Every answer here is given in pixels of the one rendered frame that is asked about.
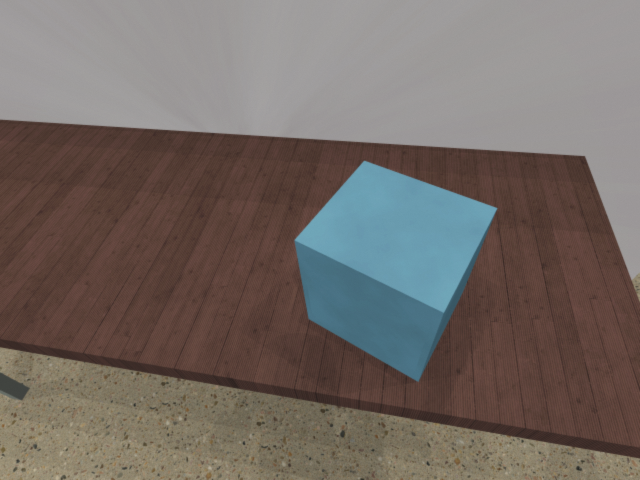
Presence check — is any carton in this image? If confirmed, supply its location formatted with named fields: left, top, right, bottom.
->
left=294, top=161, right=497, bottom=382

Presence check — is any table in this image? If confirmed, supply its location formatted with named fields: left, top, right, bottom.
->
left=0, top=120, right=640, bottom=458

